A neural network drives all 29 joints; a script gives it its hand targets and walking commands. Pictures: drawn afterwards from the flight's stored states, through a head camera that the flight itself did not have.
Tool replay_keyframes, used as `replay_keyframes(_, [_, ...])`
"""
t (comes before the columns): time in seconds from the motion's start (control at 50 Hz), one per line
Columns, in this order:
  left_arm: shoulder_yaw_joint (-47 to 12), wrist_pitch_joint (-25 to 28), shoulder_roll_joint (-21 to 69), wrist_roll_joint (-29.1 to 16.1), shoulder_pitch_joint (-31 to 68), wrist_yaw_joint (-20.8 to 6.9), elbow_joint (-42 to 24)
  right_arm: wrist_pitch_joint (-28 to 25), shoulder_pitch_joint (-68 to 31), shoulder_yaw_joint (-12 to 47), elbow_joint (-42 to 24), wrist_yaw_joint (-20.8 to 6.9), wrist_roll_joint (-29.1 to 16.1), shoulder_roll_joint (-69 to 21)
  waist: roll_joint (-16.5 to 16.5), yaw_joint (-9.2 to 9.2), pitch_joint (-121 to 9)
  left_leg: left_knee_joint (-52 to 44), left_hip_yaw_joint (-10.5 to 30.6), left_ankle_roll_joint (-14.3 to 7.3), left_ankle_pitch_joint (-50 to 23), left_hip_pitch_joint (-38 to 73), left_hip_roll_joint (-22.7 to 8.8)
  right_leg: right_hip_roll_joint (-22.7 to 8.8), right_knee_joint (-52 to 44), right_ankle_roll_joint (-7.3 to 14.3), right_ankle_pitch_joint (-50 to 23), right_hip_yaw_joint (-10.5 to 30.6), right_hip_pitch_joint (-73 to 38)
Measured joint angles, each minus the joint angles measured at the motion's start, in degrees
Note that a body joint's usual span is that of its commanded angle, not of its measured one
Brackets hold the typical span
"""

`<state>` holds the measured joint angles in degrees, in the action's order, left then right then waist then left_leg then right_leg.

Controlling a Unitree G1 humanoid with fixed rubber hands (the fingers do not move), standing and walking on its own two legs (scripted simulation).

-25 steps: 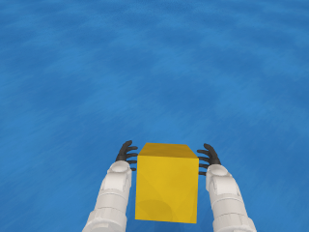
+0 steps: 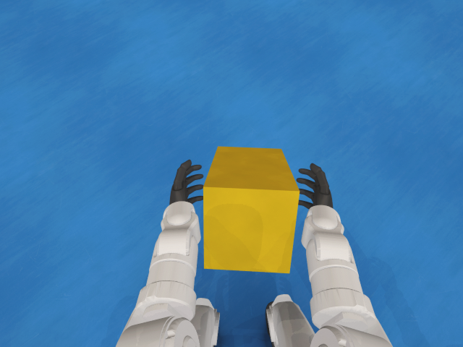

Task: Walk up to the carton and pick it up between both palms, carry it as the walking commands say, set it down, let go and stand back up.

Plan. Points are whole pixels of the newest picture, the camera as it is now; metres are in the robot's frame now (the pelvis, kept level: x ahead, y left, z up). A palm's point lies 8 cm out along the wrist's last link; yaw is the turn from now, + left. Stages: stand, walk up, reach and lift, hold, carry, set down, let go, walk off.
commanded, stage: set down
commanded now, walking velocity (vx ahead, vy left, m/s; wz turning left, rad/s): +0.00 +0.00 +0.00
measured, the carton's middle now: (248, 200) +0.43 -0.02 -0.17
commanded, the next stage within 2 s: none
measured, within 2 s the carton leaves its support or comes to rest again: neither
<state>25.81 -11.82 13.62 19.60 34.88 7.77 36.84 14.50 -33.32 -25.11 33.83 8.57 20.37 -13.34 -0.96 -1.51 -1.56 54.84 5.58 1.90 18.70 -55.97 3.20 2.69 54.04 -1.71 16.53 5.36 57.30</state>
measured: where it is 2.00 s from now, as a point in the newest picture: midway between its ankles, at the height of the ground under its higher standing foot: outside the picture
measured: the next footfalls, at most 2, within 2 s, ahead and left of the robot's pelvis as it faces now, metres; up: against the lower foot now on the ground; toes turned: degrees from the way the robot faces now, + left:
none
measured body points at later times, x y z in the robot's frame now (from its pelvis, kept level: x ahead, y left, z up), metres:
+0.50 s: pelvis +0.01 +0.01 -0.07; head +0.20 +0.00 +0.34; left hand +0.42 +0.11 -0.15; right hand +0.40 -0.14 -0.15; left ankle +0.07 +0.13 -0.67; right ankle +0.09 -0.13 -0.67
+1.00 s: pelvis -0.01 +0.01 -0.14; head +0.23 +0.00 +0.24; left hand +0.45 +0.11 -0.23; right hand +0.43 -0.14 -0.24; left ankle +0.07 +0.13 -0.67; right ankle +0.09 -0.13 -0.67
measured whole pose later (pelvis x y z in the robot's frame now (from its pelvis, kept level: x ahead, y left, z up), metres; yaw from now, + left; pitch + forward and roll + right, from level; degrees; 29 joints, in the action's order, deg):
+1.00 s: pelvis -0.01 +0.01 -0.14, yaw +1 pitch +37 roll +0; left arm 22.3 -10.4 7.7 12.5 50.4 14.0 43.4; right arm 11.8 -48.3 -24.7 41.0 11.9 13.4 -7.0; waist -1.5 -1.7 -6.5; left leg 90.6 6.5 3.4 30.2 -97.3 8.1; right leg 6.3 89.4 -4.3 28.0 7.1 98.4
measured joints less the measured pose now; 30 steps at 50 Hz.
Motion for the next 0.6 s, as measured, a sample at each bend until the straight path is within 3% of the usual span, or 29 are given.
replay_keyframes(0.24, [-2.34, 1.84, -0.5, -3.44, -1.02, 0.9, -1.33, -2.37, 0.98, 1.99, -1.03, 2.0, -2.94, 0.13, -0.21, 0.63, -5.48, 9.29, 0.34, 0.36, 4.18, -13.39, 0.94, 0.96, 9.5, -0.22, 4.15, 0.48, 13.6])
replay_keyframes(0.6, [-4.82, 3.28, -2.78, -6.86, 4.07, 5.0, 2.57, -4.57, -4.03, 2.28, 3.63, 2.92, -6.58, 3.22, -0.38, -0.12, -7.82, 23.05, 0.73, 0.36, 9.32, -27.61, 3.01, 1.97, 22.62, -1.54, 9.32, 1.11, 27.34])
